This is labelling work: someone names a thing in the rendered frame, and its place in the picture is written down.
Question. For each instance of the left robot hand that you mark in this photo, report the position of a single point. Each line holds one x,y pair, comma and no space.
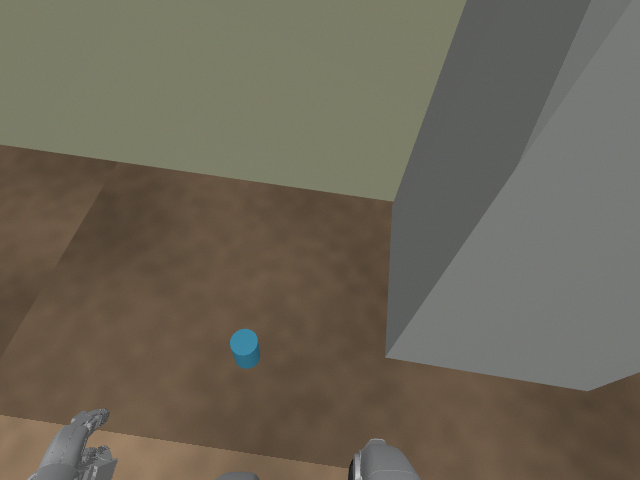
68,446

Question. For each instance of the can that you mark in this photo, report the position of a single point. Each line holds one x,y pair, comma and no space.
245,348

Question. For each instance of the left robot arm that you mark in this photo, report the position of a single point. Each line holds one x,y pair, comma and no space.
55,471

